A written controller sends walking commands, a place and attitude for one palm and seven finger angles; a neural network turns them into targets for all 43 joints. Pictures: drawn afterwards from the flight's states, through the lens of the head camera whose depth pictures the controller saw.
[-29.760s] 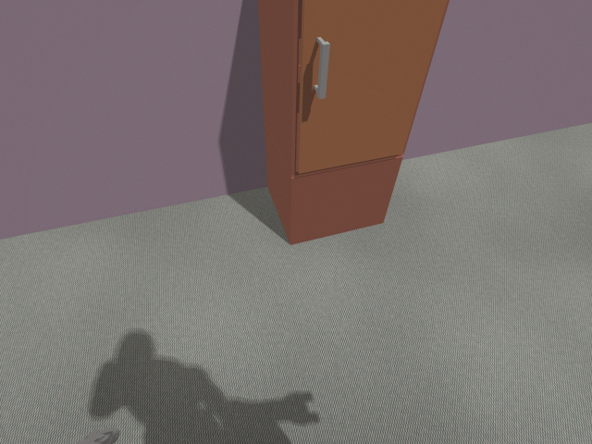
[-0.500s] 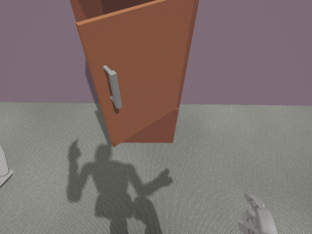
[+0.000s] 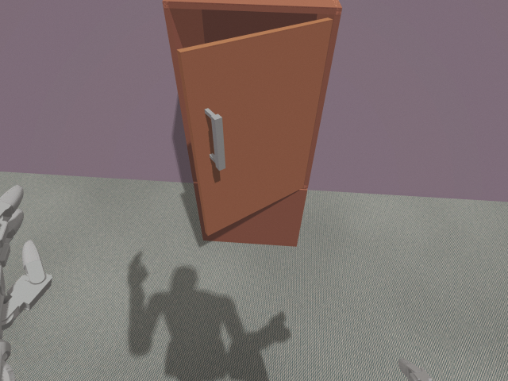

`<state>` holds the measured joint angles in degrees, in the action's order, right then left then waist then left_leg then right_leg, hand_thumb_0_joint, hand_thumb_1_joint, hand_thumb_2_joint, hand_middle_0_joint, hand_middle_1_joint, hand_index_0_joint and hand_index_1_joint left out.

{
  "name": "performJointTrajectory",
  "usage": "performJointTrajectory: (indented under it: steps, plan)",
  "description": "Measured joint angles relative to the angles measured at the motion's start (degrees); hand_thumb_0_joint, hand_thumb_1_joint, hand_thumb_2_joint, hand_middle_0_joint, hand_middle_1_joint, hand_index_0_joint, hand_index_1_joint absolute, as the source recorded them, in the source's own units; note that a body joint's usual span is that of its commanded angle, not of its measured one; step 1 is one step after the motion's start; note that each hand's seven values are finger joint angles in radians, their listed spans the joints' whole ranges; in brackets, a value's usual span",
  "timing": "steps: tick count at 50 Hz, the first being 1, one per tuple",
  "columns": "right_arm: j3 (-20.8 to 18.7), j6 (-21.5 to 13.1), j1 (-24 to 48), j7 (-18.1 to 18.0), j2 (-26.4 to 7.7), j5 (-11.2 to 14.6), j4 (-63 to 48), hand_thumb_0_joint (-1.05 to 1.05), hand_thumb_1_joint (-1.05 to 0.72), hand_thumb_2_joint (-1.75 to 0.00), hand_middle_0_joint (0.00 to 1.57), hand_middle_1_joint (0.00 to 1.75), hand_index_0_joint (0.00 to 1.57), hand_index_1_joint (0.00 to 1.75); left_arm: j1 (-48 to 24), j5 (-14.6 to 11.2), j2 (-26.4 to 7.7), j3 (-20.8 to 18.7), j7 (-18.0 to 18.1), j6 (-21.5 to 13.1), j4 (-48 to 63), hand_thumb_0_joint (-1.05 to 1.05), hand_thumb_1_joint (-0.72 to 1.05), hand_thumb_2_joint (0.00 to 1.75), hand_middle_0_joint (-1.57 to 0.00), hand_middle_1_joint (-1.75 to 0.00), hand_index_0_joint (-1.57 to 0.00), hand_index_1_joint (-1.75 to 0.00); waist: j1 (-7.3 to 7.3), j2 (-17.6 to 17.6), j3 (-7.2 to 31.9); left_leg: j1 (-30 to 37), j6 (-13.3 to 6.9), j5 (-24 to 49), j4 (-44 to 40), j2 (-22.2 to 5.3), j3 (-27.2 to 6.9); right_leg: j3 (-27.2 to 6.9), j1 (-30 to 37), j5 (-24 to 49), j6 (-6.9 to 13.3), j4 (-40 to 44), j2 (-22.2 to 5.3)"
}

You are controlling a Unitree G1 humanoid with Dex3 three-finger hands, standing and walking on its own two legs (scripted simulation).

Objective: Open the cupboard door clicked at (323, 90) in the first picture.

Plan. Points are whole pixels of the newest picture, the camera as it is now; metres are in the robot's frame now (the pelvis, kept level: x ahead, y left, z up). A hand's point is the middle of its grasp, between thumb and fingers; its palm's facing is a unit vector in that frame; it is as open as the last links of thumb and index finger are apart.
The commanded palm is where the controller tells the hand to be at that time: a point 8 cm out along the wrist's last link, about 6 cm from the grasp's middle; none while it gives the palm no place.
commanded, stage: stop stepping back and stand still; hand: left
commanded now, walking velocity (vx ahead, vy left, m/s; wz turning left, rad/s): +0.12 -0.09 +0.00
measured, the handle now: (214, 140) +0.64 +0.14 +0.04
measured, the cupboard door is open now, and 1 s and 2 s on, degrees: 39 39 39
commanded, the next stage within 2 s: let the arm hang, fingers relaxed in 0.20 s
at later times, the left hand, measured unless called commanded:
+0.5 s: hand out of the picture +0.15 +0.22 -0.11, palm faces +0.10 -0.95 -0.31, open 7.4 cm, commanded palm none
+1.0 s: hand out of the picture -0.01 +0.20 -0.16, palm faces +0.10 -0.96 -0.25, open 7.4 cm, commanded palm none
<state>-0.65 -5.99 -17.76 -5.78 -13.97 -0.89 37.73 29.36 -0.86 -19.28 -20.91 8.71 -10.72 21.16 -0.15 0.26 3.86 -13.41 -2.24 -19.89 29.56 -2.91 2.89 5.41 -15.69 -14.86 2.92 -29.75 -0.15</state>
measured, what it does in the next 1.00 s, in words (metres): stands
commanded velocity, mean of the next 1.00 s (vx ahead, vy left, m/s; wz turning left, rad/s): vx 0.01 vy -0.02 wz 0.00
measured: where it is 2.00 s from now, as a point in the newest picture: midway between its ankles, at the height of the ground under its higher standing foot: outside the picture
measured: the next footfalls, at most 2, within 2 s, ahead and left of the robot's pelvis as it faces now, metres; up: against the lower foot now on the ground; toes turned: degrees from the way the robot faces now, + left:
none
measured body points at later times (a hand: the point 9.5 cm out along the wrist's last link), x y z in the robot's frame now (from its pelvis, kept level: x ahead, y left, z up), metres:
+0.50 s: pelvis +0.00 +0.01 -0.03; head +0.00 -0.01 +0.42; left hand +0.15 +0.27 -0.09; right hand +0.11 -0.23 -0.16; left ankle +0.01 +0.13 -0.74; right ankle +0.01 -0.08 -0.73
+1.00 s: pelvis -0.02 +0.00 +0.01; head -0.02 -0.02 +0.46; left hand -0.01 +0.25 -0.14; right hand +0.01 -0.24 -0.16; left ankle -0.02 +0.12 -0.74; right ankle +0.01 -0.08 -0.74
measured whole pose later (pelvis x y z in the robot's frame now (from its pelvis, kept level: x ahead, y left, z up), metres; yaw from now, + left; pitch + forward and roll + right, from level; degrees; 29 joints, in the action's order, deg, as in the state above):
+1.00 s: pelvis -0.02 +0.00 +0.01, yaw +3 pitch -2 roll +0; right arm -0.8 1.1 -14.6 -1.1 -11.0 -1.4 63.2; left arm 13.3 0.3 -11.2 -1.3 1.0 0.3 -63.4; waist -0.2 -1.9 -2.2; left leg -9.0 0.1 -12.5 23.6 -0.8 1.5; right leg 4.1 -10.7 -9.8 3.4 -22.3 2.0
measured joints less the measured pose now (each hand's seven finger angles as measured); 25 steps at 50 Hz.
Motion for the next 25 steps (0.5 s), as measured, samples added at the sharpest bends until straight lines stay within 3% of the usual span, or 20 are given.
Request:
performJointTrajectory:
  steps: [3, 6, 8, 10, 12, 15, 16, 18, 20, 22, 25]
  plan:
    - [-0.33, -1.02, 1.0, -0.18, 0.83, 0.01, -0.7, 0.01, -0.9, -0.89, 0.2, 0.3, 0.2, 0.3, 0.96, 0.09, -1.4, -0.96, 0.47, -0.05, 3.33, 0.01, 0.88, 0.9, -0.21, -0.3, -0.21, -0.3, 0.21, 1.66, -2.29, 0.48, 2.88, 4.24, 0.22, 0.9, 0.68, -1.64, -1.81, -3.56, -1.62, -5.92, -0.82]
    - [0.14, -2.38, 1.31, 0.34, 2.69, 0.08, -0.86, 0.01, -0.9, -0.89, 0.2, 0.3, 0.2, 0.3, 1.15, 0.43, -3.72, -2.98, 0.69, -0.3, 4.58, 0.02, 0.88, 0.9, -0.21, -0.3, -0.21, -0.3, 0.67, 2.21, -2.57, 0.88, 3.67, 3.11, 0.84, 1.04, 0.77, -1.96, -3.12, -9.03, -2.73, -11.45, -0.52]
    - [0.86, -3.02, 1.54, 0.84, 3.53, 0.29, -1.08, 0.01, -0.9, -0.89, 0.2, 0.3, 0.2, 0.3, 0.6, 0.36, -4.82, -4.18, 0.88, -0.48, 4.78, 0.02, 0.88, 0.9, -0.21, -0.3, -0.21, -0.3, 0.76, 1.61, -2.89, 0.78, 3.99, 2.55, 1.78, 0.56, 0.39, -1.02, -1.73, -7.73, -2.97, -8.25, -0.15]
    - [1.45, -3.11, 2.28, 1.41, 3.73, 0.47, -1.31, 0.01, -0.9, -0.89, 0.2, 0.3, 0.2, 0.3, 0.0, 0.21, -5.09, -4.87, 0.9, -0.91, 4.59, 0.01, 0.88, 0.9, -0.21, -0.3, -0.21, -0.3, 0.64, 0.15, -3.61, -0.01, 4.39, 1.14, 4.46, -0.53, 0.06, -0.2, -0.46, -1.58, -0.94, -5.03, 0.8]
    - [1.45, -2.55, 3.26, 2.03, 3.57, 0.57, -0.89, 0.01, -0.9, -0.89, 0.21, 0.3, 0.2, 0.3, -0.56, -0.09, -4.57, -4.33, 0.46, -1.15, 4.12, 0.01, 0.88, 0.9, -0.21, -0.3, -0.21, -0.3, 0.81, -1.3, -3.89, -2.23, 3.22, -1.01, 9.25, -0.95, -0.89, 0.42, -0.56, -1.89, 1.03, -5.41, 1.58]
    - [0.98, -1.25, 4.3, 2.65, 3.02, 0.9, 0.2, 0.01, -0.9, -0.89, 0.21, 0.3, 0.2, 0.3, -0.7, -0.56, -2.86, -2.5, -0.4, -1.31, 3.24, 0.01, 0.88, 0.9, -0.21, -0.3, -0.21, -0.3, 0.41, -1.7, -3.79, -6.5, 2.59, -4.62, 20.48, 0.73, -1.56, 0.25, 0.08, -2.24, 1.49, -3.96, 1.44]
    - [0.25, -1.41, 4.44, 3.65, 2.66, 0.76, 1.19, 0.01, -0.9, -0.89, 0.21, 0.3, 0.2, 0.3, -1.74, 0.61, -2.54, -1.06, -1.22, -1.42, 0.59, 0.01, 0.89, 0.9, -0.2, -0.3, -0.21, -0.3, 0.38, -1.84, -3.2, -8.08, 2.31, -5.73, 22.46, 1.02, -1.01, 0.45, -0.13, -1.86, 1.25, -3.41, 1.01]
    - [-0.99, 0.68, 4.76, 5.27, 1.44, 0.79, 3.1, 0.01, -0.9, -0.89, 0.21, 0.3, 0.2, 0.3, -6.38, 2.08, -1.17, 3.7, -3.9, 2.2, -9.46, 0.0, 0.89, 0.9, -0.2, -0.3, -0.2, -0.3, 0.23, -2.57, -2.09, -9.46, 2.32, -5.85, 21.2, 1.42, 0.24, 1.34, -0.86, -1.85, 0.74, -3.72, -0.32]
    - [-1.13, 3.34, 4.96, 6.05, 0.28, 0.48, 4.31, 0.01, -0.9, -0.89, 0.2, 0.3, 0.2, 0.3, -10.27, 2.2, 1.45, 8.04, -5.65, 7.41, -21.3, 0.0, 0.89, 0.9, -0.2, -0.3, -0.2, -0.3, 0.74, -3.54, -1.67, -8.01, 2.21, -1.01, 14.28, 1.51, 1.15, 2.14, -2.06, -3.15, 0.1, -6.19, -1.35]
    - [-0.8, 4.75, 4.83, 6.58, -0.54, -0.53, 4.88, 0.01, -0.9, -0.89, 0.2, 0.3, 0.2, 0.3, -12.34, 2.13, 4.17, 11.55, -6.78, 11.09, -32.49, 0.0, 0.9, 0.9, -0.19, -0.3, -0.2, -0.3, 1.45, -4.73, -1.51, -7.38, 0.82, 1.48, 9.66, 1.22, -0.27, 2.68, -5.16, -5.82, -0.63, -11.33, -1.4]
    - [0.48, 6.28, 5.1, 6.5, 1.23, -2.14, 7.19, 0.01, -0.9, -0.89, 0.2, 0.3, 0.2, 0.3, -13.29, 2.02, 7.02, 15.53, -8.11, 14.61, -48.47, 0.0, 0.9, 0.9, -0.19, -0.3, -0.19, -0.29, 2.14, -0.91, -3.27, -8.43, 1.28, -0.34, 11.9, 2.67, 1.87, -2.68, -8.82, -11.97, -2.43, -18.46, -1.55]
